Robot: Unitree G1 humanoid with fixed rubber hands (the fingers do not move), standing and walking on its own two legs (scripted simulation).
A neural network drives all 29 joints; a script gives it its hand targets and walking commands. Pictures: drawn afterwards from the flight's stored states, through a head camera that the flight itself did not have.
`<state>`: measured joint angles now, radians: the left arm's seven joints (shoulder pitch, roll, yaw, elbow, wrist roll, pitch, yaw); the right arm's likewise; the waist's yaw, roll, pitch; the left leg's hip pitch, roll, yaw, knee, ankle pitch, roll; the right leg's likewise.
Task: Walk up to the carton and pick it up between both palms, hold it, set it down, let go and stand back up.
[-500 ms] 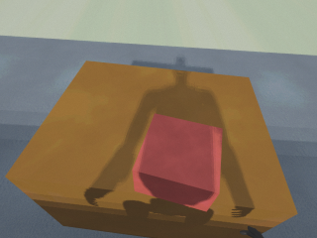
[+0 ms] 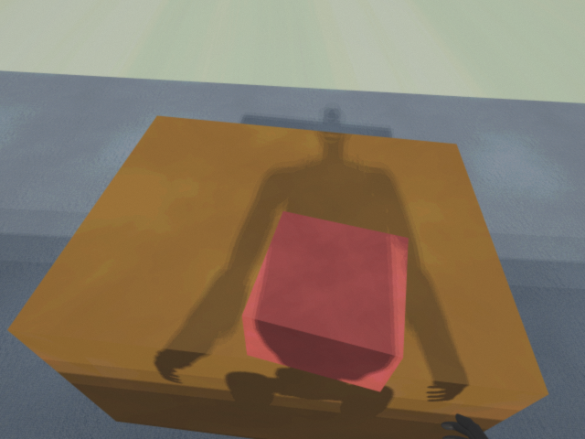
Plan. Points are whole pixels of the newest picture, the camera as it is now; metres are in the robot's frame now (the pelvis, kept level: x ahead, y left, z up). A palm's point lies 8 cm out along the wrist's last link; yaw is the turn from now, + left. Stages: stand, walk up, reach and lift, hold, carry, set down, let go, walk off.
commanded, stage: walk up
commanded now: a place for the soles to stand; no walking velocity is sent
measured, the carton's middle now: (328, 295) +0.39 -0.06 -0.08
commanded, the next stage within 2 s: none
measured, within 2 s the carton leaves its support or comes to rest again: neither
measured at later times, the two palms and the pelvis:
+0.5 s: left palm out of the picture +0.08 +0.27 -0.10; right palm out of the picture +0.11 -0.26 -0.08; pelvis +0.00 +0.00 +0.00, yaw +0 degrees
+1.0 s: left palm out of the picture +0.08 +0.27 -0.10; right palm out of the picture +0.12 -0.26 -0.09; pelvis +0.00 +0.00 +0.00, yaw +0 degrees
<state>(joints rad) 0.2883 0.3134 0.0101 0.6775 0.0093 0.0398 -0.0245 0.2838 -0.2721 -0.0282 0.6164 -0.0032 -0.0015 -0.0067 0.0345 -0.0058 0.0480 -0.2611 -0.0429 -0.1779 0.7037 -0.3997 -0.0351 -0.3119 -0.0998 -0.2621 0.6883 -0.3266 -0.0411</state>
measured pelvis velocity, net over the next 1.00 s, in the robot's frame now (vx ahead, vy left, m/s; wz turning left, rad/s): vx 0.00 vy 0.00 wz -0.01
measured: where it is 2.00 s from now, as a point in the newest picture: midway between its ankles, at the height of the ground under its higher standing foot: outside the picture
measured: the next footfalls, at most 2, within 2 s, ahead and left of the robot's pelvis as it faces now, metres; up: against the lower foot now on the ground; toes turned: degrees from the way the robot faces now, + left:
none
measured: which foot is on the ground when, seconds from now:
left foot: down 0.00-1.00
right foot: down 0.00-1.00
